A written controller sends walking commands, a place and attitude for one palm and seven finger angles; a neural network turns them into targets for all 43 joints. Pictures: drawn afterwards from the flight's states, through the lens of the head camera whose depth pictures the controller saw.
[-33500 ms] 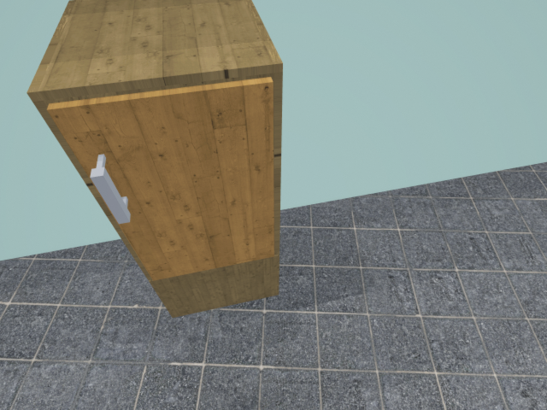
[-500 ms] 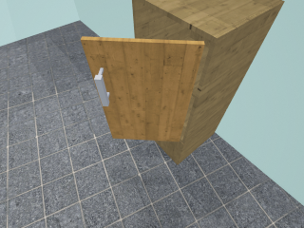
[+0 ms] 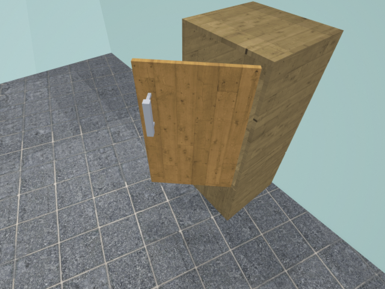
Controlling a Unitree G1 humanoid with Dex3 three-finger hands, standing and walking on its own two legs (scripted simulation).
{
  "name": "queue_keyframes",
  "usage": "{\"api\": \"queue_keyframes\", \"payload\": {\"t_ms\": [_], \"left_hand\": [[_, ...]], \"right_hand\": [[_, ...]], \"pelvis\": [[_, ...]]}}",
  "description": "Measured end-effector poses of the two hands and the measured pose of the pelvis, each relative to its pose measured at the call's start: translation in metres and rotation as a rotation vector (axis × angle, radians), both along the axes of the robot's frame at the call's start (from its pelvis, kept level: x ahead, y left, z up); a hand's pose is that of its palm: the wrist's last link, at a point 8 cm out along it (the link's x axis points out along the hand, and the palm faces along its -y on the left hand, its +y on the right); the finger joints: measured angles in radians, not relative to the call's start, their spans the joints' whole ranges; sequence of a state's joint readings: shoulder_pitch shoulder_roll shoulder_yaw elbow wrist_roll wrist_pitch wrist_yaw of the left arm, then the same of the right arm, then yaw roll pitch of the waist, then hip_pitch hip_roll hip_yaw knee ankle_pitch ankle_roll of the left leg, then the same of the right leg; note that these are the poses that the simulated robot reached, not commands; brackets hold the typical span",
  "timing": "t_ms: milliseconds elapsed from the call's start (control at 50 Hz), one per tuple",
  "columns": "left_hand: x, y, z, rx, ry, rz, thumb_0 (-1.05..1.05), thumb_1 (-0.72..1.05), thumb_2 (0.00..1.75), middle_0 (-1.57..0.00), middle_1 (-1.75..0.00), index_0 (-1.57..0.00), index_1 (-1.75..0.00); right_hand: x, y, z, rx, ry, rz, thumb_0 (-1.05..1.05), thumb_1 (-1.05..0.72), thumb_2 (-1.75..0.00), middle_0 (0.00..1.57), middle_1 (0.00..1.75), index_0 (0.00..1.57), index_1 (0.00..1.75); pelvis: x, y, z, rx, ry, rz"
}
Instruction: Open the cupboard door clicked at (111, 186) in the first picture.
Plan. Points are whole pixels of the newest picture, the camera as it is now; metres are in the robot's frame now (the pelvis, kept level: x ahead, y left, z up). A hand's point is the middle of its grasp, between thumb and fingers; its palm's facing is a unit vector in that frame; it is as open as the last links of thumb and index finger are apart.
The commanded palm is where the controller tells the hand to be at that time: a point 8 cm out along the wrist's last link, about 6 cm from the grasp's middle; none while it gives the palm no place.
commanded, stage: come to a stop and stand still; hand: left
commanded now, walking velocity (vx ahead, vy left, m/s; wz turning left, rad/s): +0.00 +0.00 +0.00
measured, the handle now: (149, 115) +0.62 +0.17 -0.01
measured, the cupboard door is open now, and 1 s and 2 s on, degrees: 47 47 47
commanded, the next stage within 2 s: look again from close up in 0.16 s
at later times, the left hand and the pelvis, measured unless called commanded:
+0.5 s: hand out of the picture -0.03 +0.14 -0.18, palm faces +0.04 -0.99 -0.13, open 7.4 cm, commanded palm none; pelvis +0.00 -0.01 +0.00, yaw +1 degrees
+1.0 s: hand out of the picture +0.00 +0.15 -0.18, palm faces +0.04 -0.99 -0.15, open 7.4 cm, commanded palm none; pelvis +0.03 -0.01 +0.00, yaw +0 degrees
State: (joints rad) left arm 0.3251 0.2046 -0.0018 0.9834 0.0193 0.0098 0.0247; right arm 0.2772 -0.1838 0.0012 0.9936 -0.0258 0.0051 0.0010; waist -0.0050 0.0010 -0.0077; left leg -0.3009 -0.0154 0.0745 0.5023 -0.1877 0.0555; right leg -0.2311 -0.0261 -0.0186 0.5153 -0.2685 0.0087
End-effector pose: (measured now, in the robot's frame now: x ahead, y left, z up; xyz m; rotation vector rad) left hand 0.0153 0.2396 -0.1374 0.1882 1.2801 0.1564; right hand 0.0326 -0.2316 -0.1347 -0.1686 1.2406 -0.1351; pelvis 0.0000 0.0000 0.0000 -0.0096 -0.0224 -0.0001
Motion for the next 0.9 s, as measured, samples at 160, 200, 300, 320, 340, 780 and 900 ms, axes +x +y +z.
{"api": "queue_keyframes", "payload": {"t_ms": [160, 200, 300, 320, 340, 780, 900], "left_hand": [[-0.054, -0.008, -0.003, -0.017, 0.130, 0.043, 0.00, 0.90, 0.90, -0.19, -0.29, -0.20, -0.30], [-0.063, -0.012, -0.004, -0.026, 0.153, 0.049, 0.00, 0.90, 0.90, -0.19, -0.29, -0.20, -0.30], [-0.071, -0.025, -0.006, -0.054, 0.179, 0.057, 0.00, 0.90, 0.90, -0.19, -0.29, -0.20, -0.30], [-0.071, -0.028, -0.007, -0.060, 0.180, 0.057, 0.00, 0.90, 0.90, -0.19, -0.30, -0.20, -0.30], [-0.071, -0.030, -0.008, -0.065, 0.179, 0.056, 0.00, 0.90, 0.90, -0.19, -0.30, -0.20, -0.30], [-0.020, -0.044, -0.011, -0.091, 0.089, 0.038, 0.00, 0.90, 0.90, -0.19, -0.30, -0.20, -0.30], [-0.017, -0.039, -0.010, -0.079, 0.103, 0.036, 0.00, 0.90, 0.90, -0.19, -0.29, -0.20, -0.30]], "right_hand": [[-0.043, -0.001, -0.004, 0.002, 0.120, -0.025, 0.01, -0.90, -0.90, 0.20, 0.30, 0.20, 0.30], [-0.049, -0.001, -0.004, 0.003, 0.137, -0.030, 0.01, -0.90, -0.90, 0.20, 0.30, 0.20, 0.30], [-0.054, 0.000, -0.003, 0.006, 0.156, -0.039, 0.01, -0.91, -0.90, 0.20, 0.30, 0.20, 0.30], [-0.054, 0.001, -0.003, 0.007, 0.157, -0.040, 0.01, -0.91, -0.90, 0.20, 0.30, 0.20, 0.30], [-0.053, 0.002, -0.003, 0.009, 0.156, -0.040, 0.01, -0.91, -0.90, 0.20, 0.30, 0.20, 0.30], [-0.029, 0.005, -0.001, 0.014, 0.137, -0.042, 0.01, -0.92, -0.90, 0.20, 0.30, 0.20, 0.30], [-0.026, 0.006, -0.001, 0.017, 0.144, -0.044, 0.01, -0.92, -0.90, 0.20, 0.30, 0.20, 0.30]], "pelvis": [[-0.004, -0.001, 0.001, 0.002, 0.006, 0.005], [-0.005, -0.002, 0.002, 0.002, 0.008, 0.005], [-0.004, -0.004, 0.002, 0.002, 0.008, 0.005], [-0.004, -0.005, 0.002, 0.002, 0.008, 0.005], [-0.004, -0.005, 0.002, 0.002, 0.008, 0.006], [0.009, -0.010, 0.004, 0.002, 0.009, 0.009], [0.015, -0.010, 0.004, 0.004, 0.011, 0.005]]}}
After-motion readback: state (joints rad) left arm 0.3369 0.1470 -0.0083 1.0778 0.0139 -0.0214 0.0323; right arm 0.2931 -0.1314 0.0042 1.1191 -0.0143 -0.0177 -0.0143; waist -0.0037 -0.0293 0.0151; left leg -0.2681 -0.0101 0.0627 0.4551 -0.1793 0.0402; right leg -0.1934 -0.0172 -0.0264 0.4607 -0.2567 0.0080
